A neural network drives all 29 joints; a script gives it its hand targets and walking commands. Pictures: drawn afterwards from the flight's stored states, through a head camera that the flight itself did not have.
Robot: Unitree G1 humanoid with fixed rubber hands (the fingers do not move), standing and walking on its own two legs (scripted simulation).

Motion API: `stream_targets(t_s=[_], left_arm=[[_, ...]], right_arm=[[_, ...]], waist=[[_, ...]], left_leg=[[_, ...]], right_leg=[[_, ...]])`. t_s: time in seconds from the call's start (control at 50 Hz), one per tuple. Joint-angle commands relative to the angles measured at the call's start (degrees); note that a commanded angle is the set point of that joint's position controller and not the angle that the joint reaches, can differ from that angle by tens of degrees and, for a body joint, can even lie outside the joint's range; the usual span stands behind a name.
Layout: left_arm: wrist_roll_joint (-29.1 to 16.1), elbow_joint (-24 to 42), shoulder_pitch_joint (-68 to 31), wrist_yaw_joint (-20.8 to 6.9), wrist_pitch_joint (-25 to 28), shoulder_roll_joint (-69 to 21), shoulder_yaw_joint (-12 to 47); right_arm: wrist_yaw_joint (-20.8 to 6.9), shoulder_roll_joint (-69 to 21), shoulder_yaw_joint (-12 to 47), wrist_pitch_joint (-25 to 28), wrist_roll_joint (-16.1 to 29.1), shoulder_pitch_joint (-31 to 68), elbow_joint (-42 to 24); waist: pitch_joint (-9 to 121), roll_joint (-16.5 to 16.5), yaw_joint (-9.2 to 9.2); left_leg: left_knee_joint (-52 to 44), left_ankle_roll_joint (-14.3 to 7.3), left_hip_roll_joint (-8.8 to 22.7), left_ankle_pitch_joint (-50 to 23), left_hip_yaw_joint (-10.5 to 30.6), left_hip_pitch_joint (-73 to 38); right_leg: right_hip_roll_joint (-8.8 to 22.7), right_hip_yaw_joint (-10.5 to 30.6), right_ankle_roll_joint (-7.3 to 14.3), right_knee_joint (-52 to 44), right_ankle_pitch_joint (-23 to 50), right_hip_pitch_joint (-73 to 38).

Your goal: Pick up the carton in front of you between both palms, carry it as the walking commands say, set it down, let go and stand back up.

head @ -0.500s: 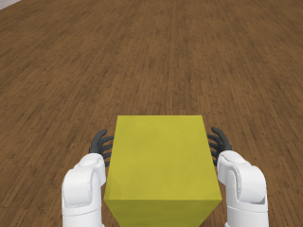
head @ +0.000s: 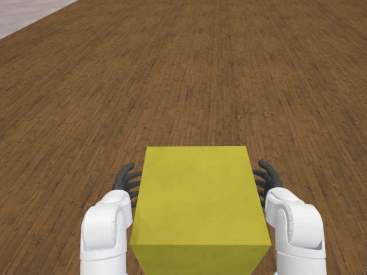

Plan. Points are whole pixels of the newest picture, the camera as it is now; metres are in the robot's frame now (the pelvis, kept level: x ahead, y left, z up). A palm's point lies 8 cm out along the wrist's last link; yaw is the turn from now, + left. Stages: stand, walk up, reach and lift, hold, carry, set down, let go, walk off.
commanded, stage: carry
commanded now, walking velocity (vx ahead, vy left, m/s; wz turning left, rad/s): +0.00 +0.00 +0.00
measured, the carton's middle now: (196, 218) +0.26 +0.00 +0.01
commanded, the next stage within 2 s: hold in 1.46 s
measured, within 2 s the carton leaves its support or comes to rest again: neither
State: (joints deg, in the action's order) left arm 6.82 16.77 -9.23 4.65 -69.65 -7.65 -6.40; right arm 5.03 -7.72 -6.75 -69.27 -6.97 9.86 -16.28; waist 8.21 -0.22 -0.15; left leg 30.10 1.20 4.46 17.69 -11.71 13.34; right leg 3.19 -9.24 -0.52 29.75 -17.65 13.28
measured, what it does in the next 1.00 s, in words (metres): shifts its weight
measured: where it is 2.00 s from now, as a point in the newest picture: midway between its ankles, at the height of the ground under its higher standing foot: outside the picture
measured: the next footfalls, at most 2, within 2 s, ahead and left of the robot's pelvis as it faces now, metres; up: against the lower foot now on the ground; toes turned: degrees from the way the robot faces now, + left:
none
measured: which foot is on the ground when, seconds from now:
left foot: down 0.00-1.00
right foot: down 0.00-1.00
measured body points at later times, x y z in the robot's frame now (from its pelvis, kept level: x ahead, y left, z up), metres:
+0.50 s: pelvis -0.01 +0.00 -0.01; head -0.03 +0.00 +0.44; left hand +0.26 +0.15 +0.05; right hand +0.26 -0.15 +0.05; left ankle -0.06 +0.10 -0.74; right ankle -0.06 -0.10 -0.74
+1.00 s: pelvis -0.06 +0.00 +0.00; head -0.08 +0.00 +0.45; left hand +0.24 +0.15 +0.03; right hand +0.25 -0.16 +0.03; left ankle -0.06 +0.10 -0.74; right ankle -0.06 -0.10 -0.74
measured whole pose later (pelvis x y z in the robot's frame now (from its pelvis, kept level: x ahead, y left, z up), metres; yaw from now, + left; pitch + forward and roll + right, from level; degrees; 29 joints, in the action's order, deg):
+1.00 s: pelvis -0.06 +0.00 +0.00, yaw +0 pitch +2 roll +0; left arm 13.6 -10.4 -12.2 0.6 -40.3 -8.1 -10.1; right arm 1.0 -8.2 -10.7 -39.8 -13.6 12.5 10.7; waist 6.0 0.0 0.2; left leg 28.6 -0.5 4.3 14.9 -11.6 15.5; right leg 3.0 -9.5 1.0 28.6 -15.1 15.6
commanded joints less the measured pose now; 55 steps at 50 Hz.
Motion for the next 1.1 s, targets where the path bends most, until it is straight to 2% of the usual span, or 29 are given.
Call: stream_targets(t_s=[0.0,0.08,0.2,0.34,0.42,0.52,0.64,0.74,0.82,0.88,0.96,1.08], left_arm=[[-23.73,4.73,-26.78,-14.53,0.13,-52.02,40.97],[-23.46,4.48,-25.11,-14.67,0.16,-52.02,41.27],[-22.04,1.93,-23.15,-15.32,2.35,-52.64,42.08],[-18.92,-1.74,-22.41,-15.19,7.81,-50.89,40.96],[-17.12,-3.86,-21.15,-15.0,11.19,-49.25,39.61],[-14.49,-5.25,-21.98,-14.64,16.07,-46.72,37.56],[-8.97,-13.85,-23.44,-14.17,22.91,-43.81,30.19],[-5.23,-23.33,-27.32,-14.71,29.13,-45.2,24.49],[-4.57,-26.86,-30.24,-15.62,32.72,-49.14,24.07],[-5.09,-26.35,-30.28,-15.94,33.16,-51.12,25.43],[-7.01,-22.67,-28.18,-15.83,30.96,-51.79,28.55],[-6.96,-21.44,-26.9,-15.75,29.25,-50.32,28.27]], right_arm=[[-14.85,-52.39,41.33,-0.24,23.75,25.35,-3.72],[-14.83,-52.5,41.16,-0.02,23.01,23.06,-3.04],[-15.33,-53.26,42.29,2.15,21.82,21.76,-1.14],[-15.72,-51.26,41.21,7.42,19.11,21.21,2.52],[-15.58,-49.63,39.86,10.71,17.1,19.94,4.77],[-15.18,-47.5,37.64,15.68,14.27,20.93,6.41],[-14.63,-44.22,30.56,22.44,8.88,21.69,14.69],[-15.02,-45.38,24.5,28.66,5.04,25.54,23.57],[-15.99,-49.4,24.06,32.25,4.53,28.87,27.03],[-16.46,-51.32,25.68,32.69,5.29,29.09,26.79],[-16.55,-52.04,29.01,30.55,7.46,27.2,23.36],[-16.42,-50.57,28.49,28.8,7.32,25.71,22.22]], waist=[[15.07,-0.01,0.0],[14.64,-0.63,0.05],[12.89,1.26,0.1],[12.19,-0.17,0.21],[12.54,0.16,0.26],[10.43,0.11,0.15],[7.49,0.31,0.03],[7.35,0.44,0.0],[8.86,0.4,0.1],[10.45,0.32,0.13],[11.5,0.1,0.15],[10.49,0.18,0.23]], left_leg=[[0.7,0.24,4.82,-41.02,3.99,-9.13],[0.72,0.0,4.85,-42.95,3.82,-9.72],[-0.49,0.5,3.9,-36.36,3.33,-7.21],[-0.76,-0.39,5.74,-38.87,4.61,-8.67],[-0.14,-0.83,5.87,-33.28,4.74,-7.41],[-2.35,-1.17,5.85,-23.52,5.25,-5.35],[-5.24,-1.78,5.88,-14.41,6.14,-3.97],[-6.0,-1.8,5.76,-11.57,6.16,-3.2],[-5.99,-1.74,5.75,-11.32,6.32,-3.02],[-5.6,-1.78,5.79,-12.2,6.47,-3.29],[-5.13,-1.81,5.88,-13.48,6.56,-3.39],[-5.13,-1.69,5.92,-13.34,6.58,-2.55]], right_leg=[[5.7,3.96,-0.15,1.02,42.76,-6.27],[5.04,3.45,-0.62,0.2,40.38,-6.19],[5.62,3.66,-0.26,-0.44,44.58,-8.18],[5.91,3.81,-0.16,-0.72,37.03,-6.37],[6.62,4.25,0.72,-0.06,35.61,-6.44],[6.45,4.7,1.33,-2.09,25.34,-4.03],[6.18,5.62,1.49,-4.96,15.69,-1.57],[6.05,6.1,1.61,-5.77,13.07,-0.82],[6.18,6.1,1.88,-5.83,12.99,-1.17],[6.25,5.98,1.94,-5.47,13.62,-1.68],[6.35,5.87,1.94,-5.06,14.64,-1.92],[6.39,5.99,1.91,-5.14,14.91,-1.2]])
